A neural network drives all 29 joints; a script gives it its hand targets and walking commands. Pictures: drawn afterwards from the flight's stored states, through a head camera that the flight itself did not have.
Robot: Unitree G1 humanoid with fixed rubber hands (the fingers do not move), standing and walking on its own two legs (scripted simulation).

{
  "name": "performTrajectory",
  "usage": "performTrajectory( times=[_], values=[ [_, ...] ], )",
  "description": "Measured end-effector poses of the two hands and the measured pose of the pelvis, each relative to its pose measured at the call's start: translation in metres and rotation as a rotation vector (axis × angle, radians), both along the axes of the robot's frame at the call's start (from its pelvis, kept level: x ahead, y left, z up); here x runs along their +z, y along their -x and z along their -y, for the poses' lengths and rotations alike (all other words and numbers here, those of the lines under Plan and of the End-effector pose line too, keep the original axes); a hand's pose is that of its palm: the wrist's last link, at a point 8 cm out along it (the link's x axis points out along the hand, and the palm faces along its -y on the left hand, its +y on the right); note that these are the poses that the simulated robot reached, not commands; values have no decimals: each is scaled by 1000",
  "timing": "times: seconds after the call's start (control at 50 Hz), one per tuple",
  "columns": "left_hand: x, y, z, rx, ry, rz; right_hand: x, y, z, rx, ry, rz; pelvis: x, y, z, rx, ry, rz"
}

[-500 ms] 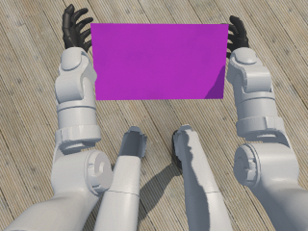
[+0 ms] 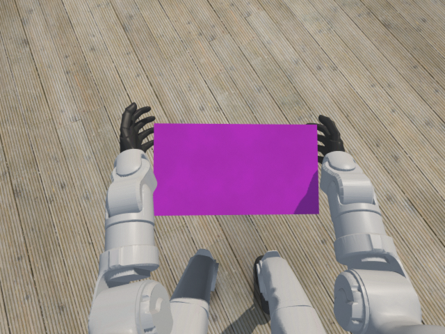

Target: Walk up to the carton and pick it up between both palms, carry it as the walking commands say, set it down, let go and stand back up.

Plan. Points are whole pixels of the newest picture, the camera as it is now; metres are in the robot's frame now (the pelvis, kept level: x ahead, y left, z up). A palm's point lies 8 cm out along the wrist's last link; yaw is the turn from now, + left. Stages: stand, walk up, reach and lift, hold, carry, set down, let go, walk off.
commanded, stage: reach and lift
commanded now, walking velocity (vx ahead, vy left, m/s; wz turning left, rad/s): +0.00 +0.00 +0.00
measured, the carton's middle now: (231, 170) +0.40 +0.02 -0.11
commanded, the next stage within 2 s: hold in 1.90 s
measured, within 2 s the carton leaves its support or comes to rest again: neither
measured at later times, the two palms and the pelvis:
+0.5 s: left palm (127, 139) +0.38 +0.17 +0.07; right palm (379, 147) +0.38 -0.19 +0.06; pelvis +0.08 +0.01 +0.06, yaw -1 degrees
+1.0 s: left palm (110, 133) +0.37 +0.17 +0.11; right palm (385, 140) +0.37 -0.19 +0.09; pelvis +0.11 -0.01 +0.07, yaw +1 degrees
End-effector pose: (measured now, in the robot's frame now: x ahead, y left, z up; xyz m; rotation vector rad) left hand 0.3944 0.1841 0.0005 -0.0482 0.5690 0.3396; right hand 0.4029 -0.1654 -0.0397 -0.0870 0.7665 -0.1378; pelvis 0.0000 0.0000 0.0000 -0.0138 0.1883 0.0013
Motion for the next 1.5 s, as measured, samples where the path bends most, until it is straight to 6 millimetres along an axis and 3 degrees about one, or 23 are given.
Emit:
performTrajectory(
  times=[0.08, 0.18, 0.28, 0.46, 0.56, 0.72, 0.82, 0.92, 1.16, 1.5],
  values=[
    [29, 3, -1, -17, 10, 9, 37, 1, 1, -5, 11, 18, 11, -24, -3, -1, 2, -64],
    [66, 4, 0, -89, 50, 34, 78, 7, 7, -24, 12, 50, 30, -48, -6, -4, -1, -13],
    [81, 6, 5, -139, 54, 6, 97, 18, 14, -46, 24, 40, 43, -61, -7, -2, -3, 73],
    [71, 12, 17, -173, 52, -95, 98, 26, 28, -70, 32, -6, 56, -71, -10, -18, -3, 128],
    [85, 15, 16, -147, 48, -72, 109, 24, 26, -58, 23, 24, 64, -82, -7, -28, -9, 137],
    [115, 20, -1, -84, 15, -25, 134, 16, 6, -44, -5, 62, 71, -101, 3, -3, -7, 212],
    [116, 22, -7, -84, 23, -35, 138, 15, 1, -31, 8, 53, 73, -108, 7, 26, -7, 253],
    [114, 25, 1, -109, 32, -50, 134, 22, 10, -38, 4, 36, 74, -112, 7, 33, -7, 272],
    [116, 19, 21, -168, 26, -42, 138, 37, 30, -91, 19, 43, 75, -107, 5, 6, -11, 285],
    [124, 33, 5, -155, 10, -24, 145, 40, 14, -67, 12, 61, 74, -85, -1, 4, -10, 279]
  ],
)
